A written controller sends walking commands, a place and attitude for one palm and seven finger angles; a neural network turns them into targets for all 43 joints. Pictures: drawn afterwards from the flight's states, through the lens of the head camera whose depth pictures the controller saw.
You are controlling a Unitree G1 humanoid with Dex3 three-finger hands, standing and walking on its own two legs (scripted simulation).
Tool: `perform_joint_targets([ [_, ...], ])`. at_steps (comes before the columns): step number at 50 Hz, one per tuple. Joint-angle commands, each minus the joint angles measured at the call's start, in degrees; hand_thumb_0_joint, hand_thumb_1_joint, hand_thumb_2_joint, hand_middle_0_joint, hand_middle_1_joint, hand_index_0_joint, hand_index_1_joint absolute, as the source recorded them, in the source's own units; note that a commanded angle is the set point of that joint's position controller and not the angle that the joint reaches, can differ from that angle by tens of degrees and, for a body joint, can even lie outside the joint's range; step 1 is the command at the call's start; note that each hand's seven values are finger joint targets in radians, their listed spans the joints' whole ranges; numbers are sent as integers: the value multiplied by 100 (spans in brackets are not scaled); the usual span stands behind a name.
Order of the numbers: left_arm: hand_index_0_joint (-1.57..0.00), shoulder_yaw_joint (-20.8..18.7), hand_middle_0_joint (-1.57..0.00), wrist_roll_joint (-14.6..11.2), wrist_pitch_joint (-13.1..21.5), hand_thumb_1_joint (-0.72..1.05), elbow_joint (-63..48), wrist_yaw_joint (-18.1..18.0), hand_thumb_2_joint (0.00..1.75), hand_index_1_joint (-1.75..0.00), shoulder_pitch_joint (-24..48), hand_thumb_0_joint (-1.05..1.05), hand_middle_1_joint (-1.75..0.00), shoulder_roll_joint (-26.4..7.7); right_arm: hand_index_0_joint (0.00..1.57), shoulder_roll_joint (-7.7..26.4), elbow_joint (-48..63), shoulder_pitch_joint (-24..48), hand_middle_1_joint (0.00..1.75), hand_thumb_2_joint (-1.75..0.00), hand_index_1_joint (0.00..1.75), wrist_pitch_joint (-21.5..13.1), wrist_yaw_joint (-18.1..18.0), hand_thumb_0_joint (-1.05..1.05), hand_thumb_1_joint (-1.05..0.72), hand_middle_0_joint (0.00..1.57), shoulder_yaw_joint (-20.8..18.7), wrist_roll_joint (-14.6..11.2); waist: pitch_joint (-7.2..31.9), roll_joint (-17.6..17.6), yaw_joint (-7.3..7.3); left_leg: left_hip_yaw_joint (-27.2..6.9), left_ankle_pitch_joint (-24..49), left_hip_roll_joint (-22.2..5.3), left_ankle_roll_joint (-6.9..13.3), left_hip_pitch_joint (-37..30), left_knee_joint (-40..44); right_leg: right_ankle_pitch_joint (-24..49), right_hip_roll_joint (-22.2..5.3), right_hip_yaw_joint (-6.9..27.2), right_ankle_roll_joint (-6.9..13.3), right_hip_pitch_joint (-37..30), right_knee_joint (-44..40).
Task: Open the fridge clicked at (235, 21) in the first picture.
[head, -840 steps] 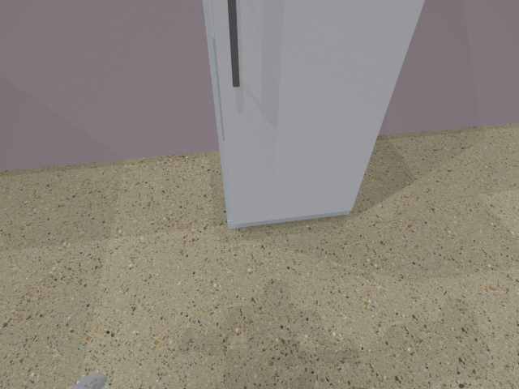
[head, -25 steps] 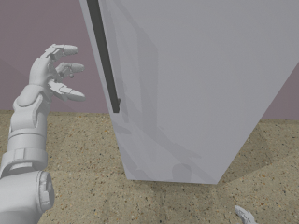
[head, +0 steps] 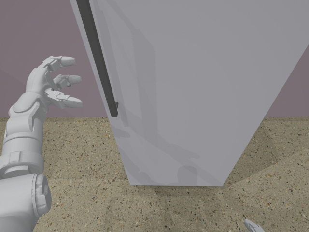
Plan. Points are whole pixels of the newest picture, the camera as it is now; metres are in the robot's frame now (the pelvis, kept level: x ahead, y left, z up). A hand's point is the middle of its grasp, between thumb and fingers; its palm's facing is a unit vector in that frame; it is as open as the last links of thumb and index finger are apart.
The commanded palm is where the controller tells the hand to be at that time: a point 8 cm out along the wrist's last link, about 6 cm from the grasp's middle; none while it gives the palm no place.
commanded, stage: move the hooked fingers beside the handle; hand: left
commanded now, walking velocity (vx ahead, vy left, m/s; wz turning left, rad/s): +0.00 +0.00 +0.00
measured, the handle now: (102, 59) +0.48 +0.15 +0.22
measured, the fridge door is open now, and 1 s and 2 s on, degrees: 0 0 0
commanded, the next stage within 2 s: feel for the door with the fingertips in 0.36 s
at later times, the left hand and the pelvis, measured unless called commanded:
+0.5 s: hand (65, 82) +0.42 +0.23 +0.20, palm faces +0.02 -1.00 +0.00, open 14.0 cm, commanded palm +0.39 +0.27 +0.20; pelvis +0.01 +0.00 +0.00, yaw +0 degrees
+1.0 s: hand (88, 81) +0.43 +0.18 +0.20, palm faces +0.04 -1.00 -0.01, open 14.0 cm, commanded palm +0.40 +0.23 +0.20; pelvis +0.00 +0.00 +0.00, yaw +0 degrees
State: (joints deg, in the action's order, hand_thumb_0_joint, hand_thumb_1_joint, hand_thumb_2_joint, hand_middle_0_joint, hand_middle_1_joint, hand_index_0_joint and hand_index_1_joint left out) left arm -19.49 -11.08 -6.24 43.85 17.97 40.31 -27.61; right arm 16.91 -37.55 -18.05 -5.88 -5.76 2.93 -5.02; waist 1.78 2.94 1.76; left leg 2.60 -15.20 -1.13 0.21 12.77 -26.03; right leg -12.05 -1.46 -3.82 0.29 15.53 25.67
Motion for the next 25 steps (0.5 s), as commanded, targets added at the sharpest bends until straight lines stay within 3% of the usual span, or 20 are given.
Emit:
perform_joint_targets([
  [1,-30,-377,-30,-262,758,-50,-2142,19,30,-120,3006,0,-120,-1523,20,701,836,355,30,-90,30,-367,-69,0,-90,20,-303,41,2073,-143,-9,-264,1518,53,214,-737,187,1567,94,197,139,-927,-155],
  [3,-30,-356,-30,-251,801,-50,-2038,-55,30,-120,3120,0,-120,-1452,20,666,763,341,30,-90,30,-385,-92,0,-90,20,-272,44,1926,-47,26,-266,1480,65,204,-723,214,1525,99,179,136,-854,-175],
  [5,-30,-563,-30,-167,719,-50,-1733,-133,30,-120,2884,0,-120,-1745,20,723,675,287,30,-90,30,-357,-82,0,-90,20,-282,56,1724,-73,-34,-229,1355,56,210,-550,247,1390,79,190,125,-842,-226],
  [9,-30,-322,-30,13,418,-50,-1056,-156,30,-120,2595,0,-120,-1511,20,705,664,282,30,-90,30,-316,-59,0,-90,20,-258,15,1260,199,-12,-189,1166,80,180,-280,307,1243,59,170,145,-608,-241],
  [13,-30,-403,-30,-55,454,-50,-1201,-28,30,-120,2541,0,-120,-1592,20,745,792,245,30,-90,30,-293,-38,0,-90,20,-308,33,1680,-196,-34,-179,1418,64,209,-370,227,1610,67,189,135,-866,-162],
  [17,-30,-501,-30,-218,733,-50,-1958,81,30,-120,2619,0,-120,-1602,20,694,906,306,30,-90,30,-334,-22,0,-90,20,-308,57,2134,-84,-90,-212,1920,53,212,-732,152,2046,96,188,148,-1085,-70],
  [20,-30,-573,-30,-261,661,-50,-1850,89,30,-120,2295,0,-120,-1627,20,705,867,307,30,-90,30,-304,-20,0,-90,20,-302,38,1847,-240,-119,-186,1866,27,207,-610,185,1986,92,162,135,-1015,-103],
  [21,-30,-398,-30,-244,581,-50,-1794,95,30,-120,2409,0,-120,-1425,20,686,840,362,30,-90,30,-303,-23,0,-90,20,-282,11,1590,-34,-41,-163,1763,35,201,-572,210,1900,102,158,136,-835,-134],
  [23,-30,-183,-30,-192,388,-50,-1523,56,30,-120,2419,0,-120,-1198,20,687,786,363,30,-90,30,-310,-26,0,-90,20,-282,0,1271,55,6,-192,1421,40,183,-470,251,1491,104,129,134,-532,-210],
  [25,-30,-75,-30,-137,302,-50,-1776,-9,30,-120,2548,0,-120,-1135,20,698,808,381,30,-90,30,-301,-19,0,-90,20,-291,11,1421,159,-15,-224,1560,47,176,-566,228,1516,87,114,172,-614,-189],
])
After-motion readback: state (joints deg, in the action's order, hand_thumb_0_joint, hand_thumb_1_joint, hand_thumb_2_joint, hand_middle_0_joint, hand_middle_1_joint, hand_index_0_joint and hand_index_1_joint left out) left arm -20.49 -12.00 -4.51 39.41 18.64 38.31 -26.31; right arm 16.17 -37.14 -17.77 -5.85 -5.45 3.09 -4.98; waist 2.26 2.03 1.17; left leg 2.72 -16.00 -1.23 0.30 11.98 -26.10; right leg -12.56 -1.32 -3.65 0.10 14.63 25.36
